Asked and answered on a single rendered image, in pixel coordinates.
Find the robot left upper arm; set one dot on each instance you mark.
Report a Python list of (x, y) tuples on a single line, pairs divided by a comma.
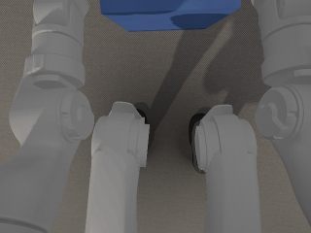
[(49, 125)]

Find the carton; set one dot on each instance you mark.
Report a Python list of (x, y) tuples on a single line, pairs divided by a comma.
[(167, 15)]

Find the robot right upper arm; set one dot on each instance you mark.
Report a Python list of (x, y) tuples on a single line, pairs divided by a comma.
[(284, 118)]

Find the robot right forearm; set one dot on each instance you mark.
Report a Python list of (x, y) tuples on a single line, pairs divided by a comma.
[(285, 34)]

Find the robot right thigh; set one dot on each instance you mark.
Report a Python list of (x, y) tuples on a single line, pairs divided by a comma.
[(232, 186)]

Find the robot right foot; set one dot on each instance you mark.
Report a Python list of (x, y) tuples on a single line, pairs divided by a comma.
[(195, 121)]

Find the robot left forearm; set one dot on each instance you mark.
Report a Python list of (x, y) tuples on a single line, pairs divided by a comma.
[(56, 59)]

